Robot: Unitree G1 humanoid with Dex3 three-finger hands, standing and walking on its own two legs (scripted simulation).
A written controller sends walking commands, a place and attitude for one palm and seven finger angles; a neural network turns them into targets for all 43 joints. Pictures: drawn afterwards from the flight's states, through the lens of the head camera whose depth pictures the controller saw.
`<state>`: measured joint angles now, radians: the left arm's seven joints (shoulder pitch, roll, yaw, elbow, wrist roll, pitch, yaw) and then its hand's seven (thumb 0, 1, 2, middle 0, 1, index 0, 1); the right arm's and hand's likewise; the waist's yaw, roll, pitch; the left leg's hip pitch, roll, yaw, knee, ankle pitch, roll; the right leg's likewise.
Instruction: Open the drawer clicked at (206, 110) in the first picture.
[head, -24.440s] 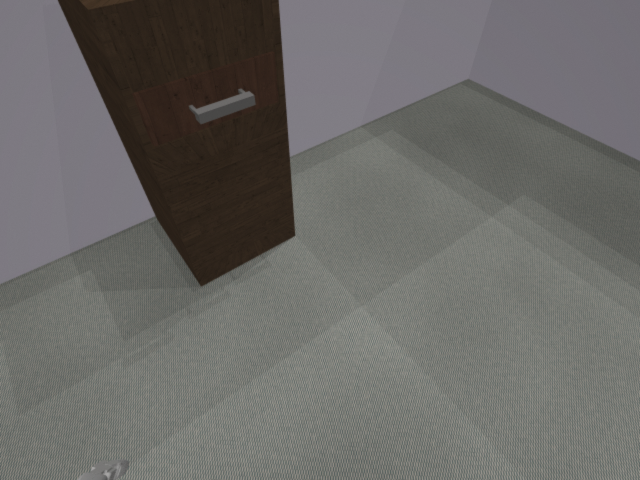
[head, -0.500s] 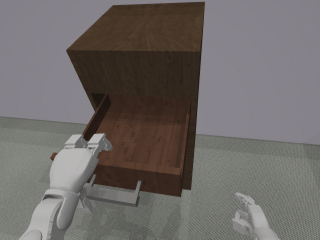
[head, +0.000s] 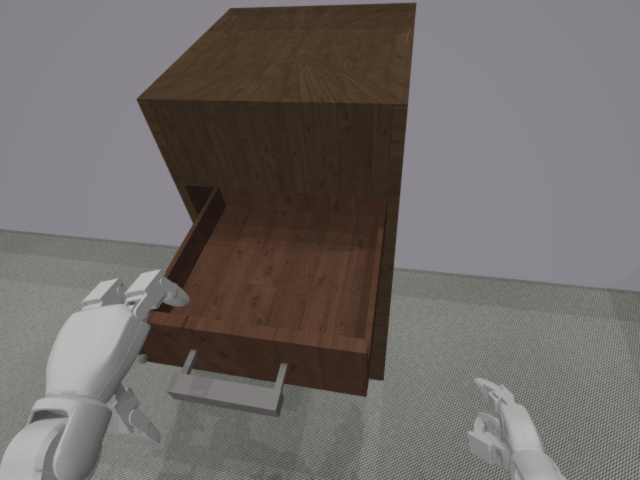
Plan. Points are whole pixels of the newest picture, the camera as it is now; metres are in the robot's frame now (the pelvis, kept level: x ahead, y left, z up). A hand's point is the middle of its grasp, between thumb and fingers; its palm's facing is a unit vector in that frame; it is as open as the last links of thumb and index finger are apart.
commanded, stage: draw the hand back to the body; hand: left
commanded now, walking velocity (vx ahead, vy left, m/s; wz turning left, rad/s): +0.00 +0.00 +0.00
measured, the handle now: (231, 378) +0.25 +0.19 -0.07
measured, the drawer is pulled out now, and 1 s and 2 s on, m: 0.30 0.30 0.30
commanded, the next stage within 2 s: step back with the hand held close in 0.96 s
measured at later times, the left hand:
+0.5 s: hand (130, 329) +0.21 +0.22 +0.15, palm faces +0.38 -0.83 -0.41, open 10.9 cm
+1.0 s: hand (107, 334) +0.20 +0.24 +0.16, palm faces +0.44 -0.80 -0.41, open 7.5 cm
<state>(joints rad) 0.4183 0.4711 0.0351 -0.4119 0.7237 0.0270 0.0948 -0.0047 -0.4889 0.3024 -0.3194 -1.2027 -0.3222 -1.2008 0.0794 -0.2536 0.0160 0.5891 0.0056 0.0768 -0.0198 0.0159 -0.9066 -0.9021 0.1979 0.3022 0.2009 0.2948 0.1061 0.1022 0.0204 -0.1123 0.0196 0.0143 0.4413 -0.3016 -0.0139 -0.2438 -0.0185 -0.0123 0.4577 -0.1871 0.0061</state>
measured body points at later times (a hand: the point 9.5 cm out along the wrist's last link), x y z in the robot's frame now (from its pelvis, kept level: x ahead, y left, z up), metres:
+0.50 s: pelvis +0.03 -0.01 +0.00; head +0.03 -0.03 +0.45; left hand +0.18 +0.26 +0.17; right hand +0.22 -0.22 -0.08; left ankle -0.04 +0.13 -0.74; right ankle +0.04 -0.12 -0.74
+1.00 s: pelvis +0.02 -0.01 +0.00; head +0.02 -0.03 +0.45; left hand +0.17 +0.28 +0.18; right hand +0.23 -0.20 -0.08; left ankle -0.04 +0.13 -0.74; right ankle +0.04 -0.12 -0.74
